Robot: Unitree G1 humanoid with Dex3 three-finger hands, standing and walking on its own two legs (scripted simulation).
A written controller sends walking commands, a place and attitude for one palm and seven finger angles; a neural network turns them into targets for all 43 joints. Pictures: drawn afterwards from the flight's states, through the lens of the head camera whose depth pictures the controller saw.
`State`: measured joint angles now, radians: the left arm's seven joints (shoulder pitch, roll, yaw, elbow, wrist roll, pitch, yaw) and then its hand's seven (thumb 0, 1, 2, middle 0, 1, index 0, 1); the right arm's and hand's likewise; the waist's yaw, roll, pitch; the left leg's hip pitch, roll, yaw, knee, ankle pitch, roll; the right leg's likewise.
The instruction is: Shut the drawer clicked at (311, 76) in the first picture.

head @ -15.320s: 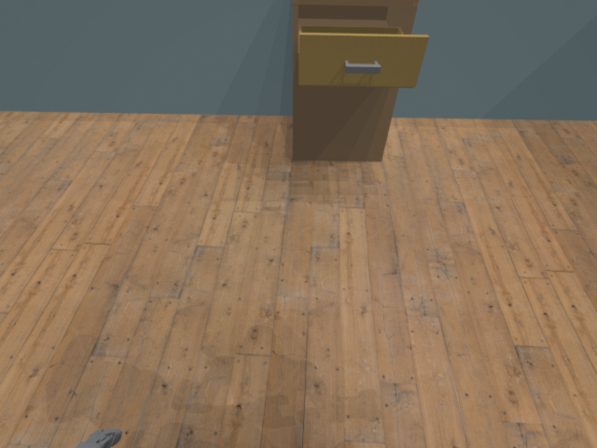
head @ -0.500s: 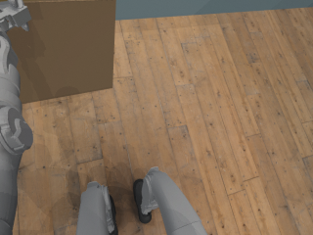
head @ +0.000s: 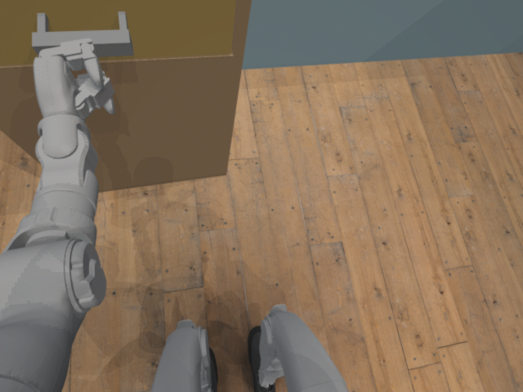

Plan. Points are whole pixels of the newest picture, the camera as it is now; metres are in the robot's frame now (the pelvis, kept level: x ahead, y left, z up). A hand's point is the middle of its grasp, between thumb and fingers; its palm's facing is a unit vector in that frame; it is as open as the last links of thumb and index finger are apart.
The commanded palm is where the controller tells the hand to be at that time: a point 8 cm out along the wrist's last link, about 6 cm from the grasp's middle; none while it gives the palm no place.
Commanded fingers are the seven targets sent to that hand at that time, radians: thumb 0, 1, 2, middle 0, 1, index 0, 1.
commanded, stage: draw the hand back to the body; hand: left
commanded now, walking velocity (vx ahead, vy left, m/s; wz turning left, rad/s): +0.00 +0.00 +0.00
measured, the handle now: (84, 32) +0.63 +0.20 +0.03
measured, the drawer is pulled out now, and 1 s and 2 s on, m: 0.00 0.00 0.00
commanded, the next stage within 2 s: step back with the hand held close in 1.38 s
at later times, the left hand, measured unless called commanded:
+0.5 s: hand (41, 147) +0.39 +0.19 +0.14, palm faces +0.09 -0.99 -0.05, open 3.3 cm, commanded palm +0.35 +0.23 +0.15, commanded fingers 0.00 0.90 0.90 -1.40 -1.60 -1.40 -1.60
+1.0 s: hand out of the picture +0.25 +0.22 +0.24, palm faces +0.32 -0.89 -0.31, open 3.3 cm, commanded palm +0.20 +0.26 +0.26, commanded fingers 0.00 0.90 0.90 -1.40 -1.60 -1.40 -1.60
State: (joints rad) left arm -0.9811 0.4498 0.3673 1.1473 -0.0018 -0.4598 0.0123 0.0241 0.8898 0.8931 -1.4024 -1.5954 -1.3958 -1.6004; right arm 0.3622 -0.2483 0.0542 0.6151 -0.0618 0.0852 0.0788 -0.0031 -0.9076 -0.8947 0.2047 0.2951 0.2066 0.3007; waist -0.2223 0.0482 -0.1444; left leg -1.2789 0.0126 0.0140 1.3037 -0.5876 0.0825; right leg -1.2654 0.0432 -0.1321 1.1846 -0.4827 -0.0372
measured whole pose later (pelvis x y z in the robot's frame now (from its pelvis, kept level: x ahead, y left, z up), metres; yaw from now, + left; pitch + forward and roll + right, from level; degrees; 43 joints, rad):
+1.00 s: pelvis +0.03 -0.01 +0.12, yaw +2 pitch -2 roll -1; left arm 0.33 0.32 0.16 -0.23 -0.08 -0.04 0.09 0.02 0.90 0.89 -1.40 -1.59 -1.40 -1.60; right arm 0.20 -0.23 0.06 0.56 0.03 -0.03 -0.07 0.01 -0.91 -0.90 0.20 0.30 0.21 0.30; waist 0.04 0.06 -0.02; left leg -0.13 -0.04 0.02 0.48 -0.31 0.06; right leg -0.16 0.04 -0.05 0.45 -0.25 -0.04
